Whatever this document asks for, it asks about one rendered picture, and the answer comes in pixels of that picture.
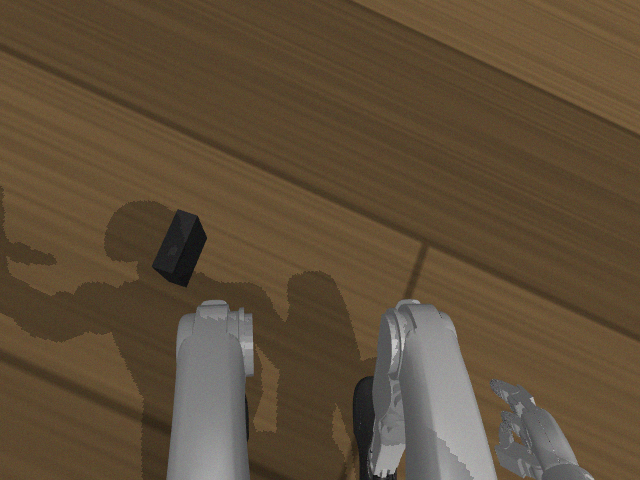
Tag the right robot arm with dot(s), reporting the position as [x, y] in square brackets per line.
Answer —
[566, 472]

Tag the right robot foot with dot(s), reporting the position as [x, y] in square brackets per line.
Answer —
[363, 421]

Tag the carton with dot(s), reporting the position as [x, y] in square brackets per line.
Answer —
[180, 249]

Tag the right robot hand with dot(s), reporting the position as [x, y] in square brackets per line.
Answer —
[538, 430]

